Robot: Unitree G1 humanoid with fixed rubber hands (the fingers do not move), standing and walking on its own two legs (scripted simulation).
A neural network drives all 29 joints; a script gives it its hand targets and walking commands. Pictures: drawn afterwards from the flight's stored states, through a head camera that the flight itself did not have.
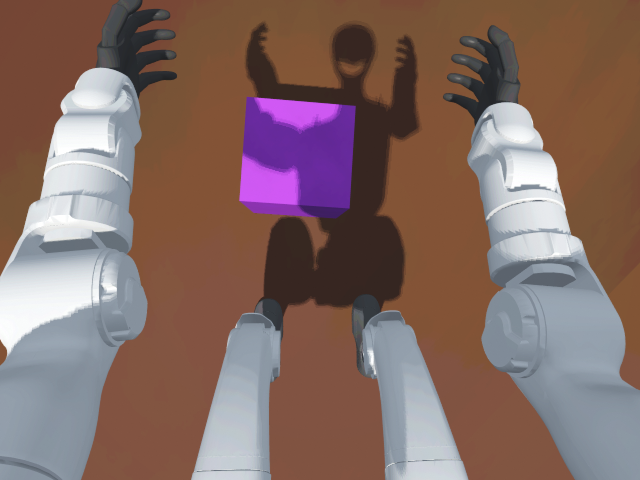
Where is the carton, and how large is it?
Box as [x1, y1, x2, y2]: [239, 97, 355, 217]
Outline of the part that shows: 247,97 239,200 253,212 336,217 349,208 355,106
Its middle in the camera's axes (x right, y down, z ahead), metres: -0.05 -0.15 +0.86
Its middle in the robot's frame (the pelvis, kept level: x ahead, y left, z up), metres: +0.53 +0.03 -0.53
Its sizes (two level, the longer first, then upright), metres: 0.210 0.200 0.250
